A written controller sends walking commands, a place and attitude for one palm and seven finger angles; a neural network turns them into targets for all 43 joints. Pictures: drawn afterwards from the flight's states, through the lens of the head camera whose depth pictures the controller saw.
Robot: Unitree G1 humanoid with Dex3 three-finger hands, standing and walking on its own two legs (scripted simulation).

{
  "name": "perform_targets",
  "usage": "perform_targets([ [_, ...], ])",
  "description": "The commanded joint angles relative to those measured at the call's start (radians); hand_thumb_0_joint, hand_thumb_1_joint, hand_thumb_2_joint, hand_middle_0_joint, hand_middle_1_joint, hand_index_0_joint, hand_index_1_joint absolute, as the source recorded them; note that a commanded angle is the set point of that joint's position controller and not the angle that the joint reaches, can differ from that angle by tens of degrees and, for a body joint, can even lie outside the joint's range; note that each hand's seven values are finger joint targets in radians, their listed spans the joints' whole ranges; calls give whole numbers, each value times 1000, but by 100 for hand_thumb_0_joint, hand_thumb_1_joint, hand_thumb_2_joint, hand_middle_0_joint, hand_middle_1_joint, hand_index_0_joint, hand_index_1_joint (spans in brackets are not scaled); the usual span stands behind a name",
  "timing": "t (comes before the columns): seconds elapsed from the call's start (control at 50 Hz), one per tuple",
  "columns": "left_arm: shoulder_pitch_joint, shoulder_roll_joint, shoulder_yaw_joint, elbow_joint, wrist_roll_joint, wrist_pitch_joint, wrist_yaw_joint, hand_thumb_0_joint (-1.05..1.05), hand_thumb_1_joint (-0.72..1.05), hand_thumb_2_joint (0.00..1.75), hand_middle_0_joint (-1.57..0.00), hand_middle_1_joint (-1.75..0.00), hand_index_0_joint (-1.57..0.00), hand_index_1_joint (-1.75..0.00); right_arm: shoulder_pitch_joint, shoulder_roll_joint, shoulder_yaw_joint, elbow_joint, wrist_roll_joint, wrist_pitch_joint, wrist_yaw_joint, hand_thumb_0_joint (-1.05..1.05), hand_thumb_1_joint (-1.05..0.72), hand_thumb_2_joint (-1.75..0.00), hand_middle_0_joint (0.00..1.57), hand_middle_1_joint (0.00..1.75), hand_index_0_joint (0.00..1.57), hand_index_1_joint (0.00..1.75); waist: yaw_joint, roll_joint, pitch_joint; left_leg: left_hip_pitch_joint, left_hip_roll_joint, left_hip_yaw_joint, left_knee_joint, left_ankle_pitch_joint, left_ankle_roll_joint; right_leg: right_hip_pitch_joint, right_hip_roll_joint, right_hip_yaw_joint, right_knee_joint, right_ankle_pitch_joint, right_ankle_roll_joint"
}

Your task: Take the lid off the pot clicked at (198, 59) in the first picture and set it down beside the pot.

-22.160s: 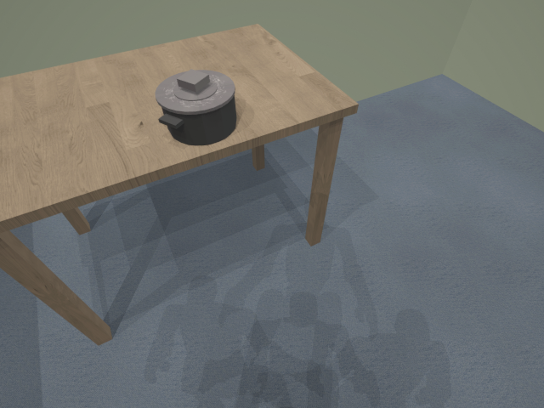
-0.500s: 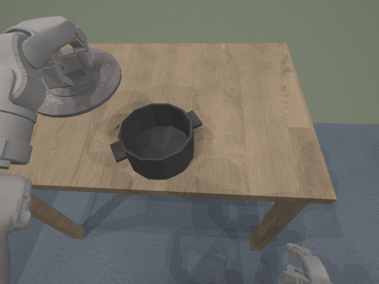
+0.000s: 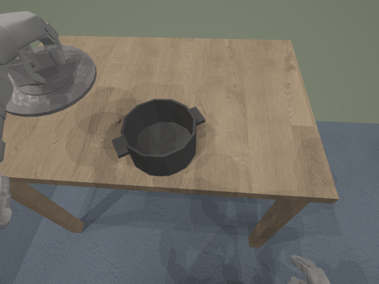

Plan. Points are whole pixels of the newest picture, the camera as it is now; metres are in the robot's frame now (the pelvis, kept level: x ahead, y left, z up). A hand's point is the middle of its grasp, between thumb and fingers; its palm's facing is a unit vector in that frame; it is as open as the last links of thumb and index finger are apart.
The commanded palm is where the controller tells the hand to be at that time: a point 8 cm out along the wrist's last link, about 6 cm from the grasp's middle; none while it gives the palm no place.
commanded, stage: move the lid sideways beside the pot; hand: left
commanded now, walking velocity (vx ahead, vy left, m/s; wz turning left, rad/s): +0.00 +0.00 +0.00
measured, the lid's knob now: (38, 65) +0.46 +0.30 +0.21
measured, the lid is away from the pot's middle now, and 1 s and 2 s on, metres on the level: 0.21 0.23 0.24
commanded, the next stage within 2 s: lower the lid onto the table in 0.40 s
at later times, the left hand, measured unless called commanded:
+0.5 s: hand (10, 68) +0.43 +0.33 +0.22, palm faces -0.27 -0.07 -0.96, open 8.0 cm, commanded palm +0.43 +0.33 +0.31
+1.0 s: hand (31, 79) +0.44 +0.31 +0.19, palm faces -0.32 -0.10 -0.94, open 7.9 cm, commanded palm +0.44 +0.32 +0.27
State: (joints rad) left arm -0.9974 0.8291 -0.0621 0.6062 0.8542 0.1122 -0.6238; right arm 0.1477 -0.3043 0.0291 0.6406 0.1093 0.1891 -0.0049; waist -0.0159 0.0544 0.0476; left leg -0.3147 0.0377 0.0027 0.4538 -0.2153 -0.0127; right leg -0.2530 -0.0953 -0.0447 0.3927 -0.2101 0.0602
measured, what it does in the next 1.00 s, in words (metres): stands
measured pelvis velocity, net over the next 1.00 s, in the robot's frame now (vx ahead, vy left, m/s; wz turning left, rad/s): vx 0.00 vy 0.00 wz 0.00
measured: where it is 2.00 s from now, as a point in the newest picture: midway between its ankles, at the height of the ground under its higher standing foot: outside the picture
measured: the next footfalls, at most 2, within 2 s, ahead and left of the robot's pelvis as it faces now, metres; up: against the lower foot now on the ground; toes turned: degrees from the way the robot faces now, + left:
none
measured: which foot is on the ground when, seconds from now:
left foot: down 0.00-1.00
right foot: down 0.00-1.00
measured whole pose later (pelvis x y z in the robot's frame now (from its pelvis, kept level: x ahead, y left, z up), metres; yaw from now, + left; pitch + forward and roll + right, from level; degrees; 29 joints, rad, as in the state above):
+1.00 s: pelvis +0.00 +0.00 +0.00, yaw +0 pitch +5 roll -1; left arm -0.97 0.84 -0.03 0.71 0.86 0.05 -0.61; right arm 0.16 -0.31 0.03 0.64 0.11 0.19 0.00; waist -0.03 0.05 0.05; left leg -0.34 0.04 0.00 0.48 -0.23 -0.01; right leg -0.27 -0.09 -0.05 0.40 -0.22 0.06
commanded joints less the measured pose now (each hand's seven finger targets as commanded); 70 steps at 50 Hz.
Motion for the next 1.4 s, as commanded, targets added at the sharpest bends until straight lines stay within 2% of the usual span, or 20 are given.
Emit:
perform_targets([
  [0.0,-512,383,186,-126,20,-23,60,0,39,118,-83,-95,-90,-99,-31,-151,-52,-117,0,-35,-7,0,-90,-90,20,30,20,30,-3,16,-460,235,-74,28,-1,320,83,99,101,-61,5,306,-88],
  [0.08,-580,394,182,-246,26,-45,65,0,39,118,-83,-95,-90,-99,-35,-148,-60,-128,-4,-35,-5,0,-90,-90,20,30,20,30,-2,79,-536,299,-70,23,9,412,86,109,102,-54,13,333,-90],
  [0.14,-510,437,225,-134,25,-50,62,0,39,118,-83,-95,-90,-99,-7,-157,-56,-113,-4,-31,-4,0,-90,-90,20,30,20,30,-3,50,-487,257,-73,26,9,381,84,103,107,-59,9,321,-88],
  [0.2,-498,415,196,-63,24,-60,51,0,39,118,-83,-95,-90,-99,-3,-159,-54,-112,6,-22,-7,0,-90,-90,20,30,20,30,-10,12,-431,212,-73,36,5,303,86,88,102,-66,4,301,-84],
  [0.26,-565,500,244,-163,43,-80,64,0,39,118,-83,-95,-90,-99,2,-162,-60,-118,-2,-23,-8,0,-90,-90,20,30,20,30,-3,83,-522,267,-73,32,21,375,92,115,103,-55,15,333,-90],
  [0.36,-567,413,175,-158,18,-90,51,0,39,118,-83,-95,-90,-99,8,-159,-62,-104,2,-27,-14,0,-90,-90,20,30,20,30,-18,93,-479,285,-65,32,15,372,93,77,106,-63,-5,308,-85],
  [0.42,-560,403,163,-166,8,-90,55,0,39,118,-83,-95,-90,-99,9,-167,-64,-92,0,-33,-18,0,-90,-90,20,30,20,30,-22,123,-469,302,-62,27,15,405,92,60,110,-63,-15,300,-89],
  [0.48,-537,450,219,-150,14,-95,59,0,39,118,-83,-95,-90,-99,15,-163,-60,-91,-5,-33,-19,0,-90,-90,20,30,20,30,-12,82,-490,289,-66,28,20,404,94,90,110,-63,-5,321,-87],
  [0.6,-541,386,161,-118,19,-64,54,0,39,118,-83,-95,-90,-99,10,-160,-59,-95,2,-34,-8,0,-90,-90,20,30,20,30,-17,67,-475,273,-68,26,16,395,89,84,110,-67,2,327,-85],
  [0.66,-555,401,181,-202,21,-65,62,0,39,118,-83,-95,-90,-99,-1,-157,-63,-107,-5,-38,-2,0,-90,-90,20,30,20,30,-12,115,-522,317,-65,10,25,479,89,83,113,-63,7,334,-87],
  [0.68,-515,385,179,-154,21,-60,64,0,39,118,-83,-95,-90,-99,4,-154,-62,-107,-4,-39,-2,0,-90,-90,20,30,20,30,-15,87,-502,306,-65,15,25,466,88,74,115,-65,5,323,-85],
  [0.72,-461,443,232,-90,13,-60,66,0,39,118,-83,-95,-90,-99,11,-169,-63,-103,-2,-37,-1,0,-90,-90,20,30,20,30,-9,46,-483,258,-72,17,26,425,87,91,110,-63,7,340,-87],
  [0.8,-492,389,190,-142,19,-63,66,0,39,118,-83,-95,-90,-99,0,-154,-62,-116,-1,-32,1,0,-90,-90,20,30,20,30,-13,60,-481,271,-68,19,23,423,88,78,112,-66,13,325,-84],
  [0.94,-509,400,181,-115,20,-74,78,0,39,118,-83,-95,-90,-99,13,-160,-57,-103,-2,-31,-10,0,-90,-90,20,30,20,30,-19,56,-485,253,-71,27,16,345,87,82,114,-67,11,290,-84],
  [0.98,-508,359,145,-79,19,-80,77,0,39,118,-83,-95,-90,-99,18,-155,-56,-96,1,-36,-17,0,-90,-90,20,30,20,30,-26,55,-453,248,-70,32,17,316,89,62,114,-70,6,274,-84],
  [1.14,-505,457,223,-106,19,-127,96,0,39,118,-83,-95,-90,-99,45,-167,-62,-82,-9,-49,-26,0,-90,-90,20,30,20,30,-16,86,-529,269,-70,28,37,401,95,101,111,-59,26,344,-84],
  [1.2,-432,416,202,-2,9,-131,88,0,39,118,-83,-95,-90,-99,52,-166,-61,-76,-1,-45,-23,0,-90,-90,20,30,20,30,-23,40,-448,217,-71,39,40,342,94,79,110,-66,20,337,-80],
  [1.26,-478,425,192,-54,17,-140,92,0,39,118,-83,-95,-90,-99,56,-169,-65,-75,-1,-37,-21,0,-90,-90,20,30,20,30,-25,77,-472,233,-68,36,39,345,94,75,110,-64,22,322,-82],
  [1.32,-465,415,198,-154,6,-148,102,0,39,118,-83,-95,-90,-99,42,-167,-74,-86,-8,-44,-18,0,-90,-90,20,30,20,30,-24,135,-532,308,-62,18,50,499,95,63,117,-60,26,349,-84],
  [1.38,-377,418,226,-34,-3,-150,96,0,39,118,-83,-95,-90,-99,60,-168,-67,-76,-4,-40,-16,0,-90,-90,20,30,20,30,-26,55,-466,235,-70,33,52,394,97,62,114,-67,23,340,-78],
])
